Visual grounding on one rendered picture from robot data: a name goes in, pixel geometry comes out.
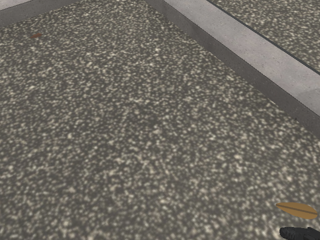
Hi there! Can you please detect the robot right hand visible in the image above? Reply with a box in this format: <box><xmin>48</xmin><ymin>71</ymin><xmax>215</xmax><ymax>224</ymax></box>
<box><xmin>279</xmin><ymin>227</ymin><xmax>320</xmax><ymax>240</ymax></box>

